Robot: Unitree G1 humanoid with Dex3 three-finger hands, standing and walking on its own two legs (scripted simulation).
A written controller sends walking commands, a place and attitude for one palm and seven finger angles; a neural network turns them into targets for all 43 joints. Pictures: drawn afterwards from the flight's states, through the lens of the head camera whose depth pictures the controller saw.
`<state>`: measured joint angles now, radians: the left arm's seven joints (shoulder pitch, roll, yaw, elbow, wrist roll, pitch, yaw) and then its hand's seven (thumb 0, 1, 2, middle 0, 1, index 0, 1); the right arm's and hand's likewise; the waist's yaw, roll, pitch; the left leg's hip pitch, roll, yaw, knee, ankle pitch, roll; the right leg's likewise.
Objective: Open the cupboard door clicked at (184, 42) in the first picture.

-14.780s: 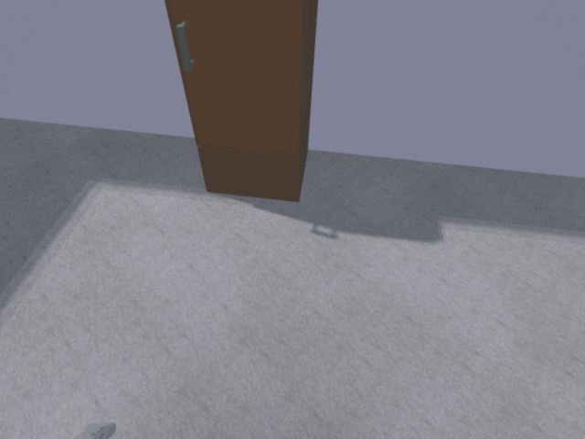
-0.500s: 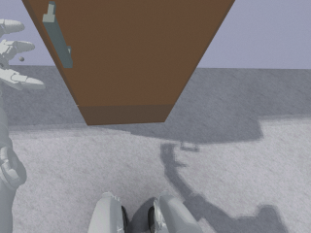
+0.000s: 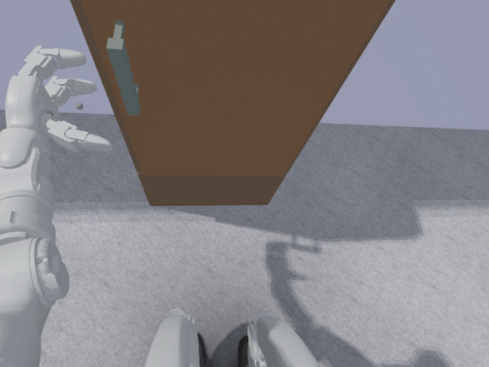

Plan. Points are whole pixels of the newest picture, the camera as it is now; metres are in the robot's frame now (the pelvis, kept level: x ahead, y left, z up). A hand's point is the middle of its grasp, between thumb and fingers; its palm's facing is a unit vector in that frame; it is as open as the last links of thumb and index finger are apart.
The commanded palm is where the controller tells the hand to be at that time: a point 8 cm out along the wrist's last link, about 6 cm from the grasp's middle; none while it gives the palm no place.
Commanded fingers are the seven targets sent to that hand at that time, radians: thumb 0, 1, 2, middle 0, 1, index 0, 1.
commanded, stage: move the hooked fingers beside the handle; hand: left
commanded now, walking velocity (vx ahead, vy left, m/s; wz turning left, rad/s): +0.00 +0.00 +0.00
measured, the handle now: (127, 72) +0.57 +0.16 +0.06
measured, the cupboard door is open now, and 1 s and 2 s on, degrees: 0 0 0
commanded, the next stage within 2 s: slide the fingers in behind the handle in 0.06 s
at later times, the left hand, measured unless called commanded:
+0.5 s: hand (101, 102) +0.51 +0.19 +0.05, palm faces -0.01 -1.00 -0.01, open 14.0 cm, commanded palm +0.49 +0.23 +0.05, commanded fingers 0.00 -0.50 0.30 -0.30 -1.20 -0.30 -1.20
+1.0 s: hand (117, 104) +0.51 +0.17 +0.05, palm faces -0.01 -1.00 -0.01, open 14.0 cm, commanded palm +0.49 +0.20 +0.05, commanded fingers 0.00 -0.50 0.30 -0.30 -1.20 -0.30 -1.20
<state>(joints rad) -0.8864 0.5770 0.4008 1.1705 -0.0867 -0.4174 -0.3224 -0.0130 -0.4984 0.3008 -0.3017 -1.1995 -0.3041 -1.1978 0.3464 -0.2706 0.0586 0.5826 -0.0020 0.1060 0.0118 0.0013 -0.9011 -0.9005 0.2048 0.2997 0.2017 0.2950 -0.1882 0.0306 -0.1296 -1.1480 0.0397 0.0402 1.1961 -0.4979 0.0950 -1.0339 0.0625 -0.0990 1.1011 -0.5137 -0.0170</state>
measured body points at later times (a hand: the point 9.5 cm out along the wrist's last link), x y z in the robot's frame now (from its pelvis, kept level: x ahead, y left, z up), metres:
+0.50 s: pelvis +0.00 -0.01 +0.00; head +0.15 +0.03 +0.42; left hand +0.51 +0.25 +0.05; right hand +0.00 -0.28 -0.10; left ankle +0.03 +0.06 -0.64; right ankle +0.00 -0.12 -0.64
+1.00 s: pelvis +0.01 -0.02 +0.00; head +0.15 +0.01 +0.42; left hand +0.51 +0.23 +0.05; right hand +0.02 -0.28 -0.11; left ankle +0.03 +0.06 -0.64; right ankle +0.00 -0.12 -0.64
